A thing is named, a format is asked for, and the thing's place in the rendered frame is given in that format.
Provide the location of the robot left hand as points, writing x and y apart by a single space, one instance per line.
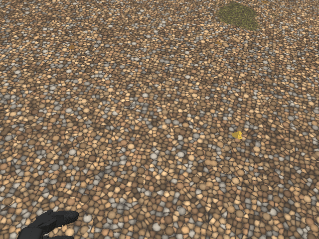
47 222

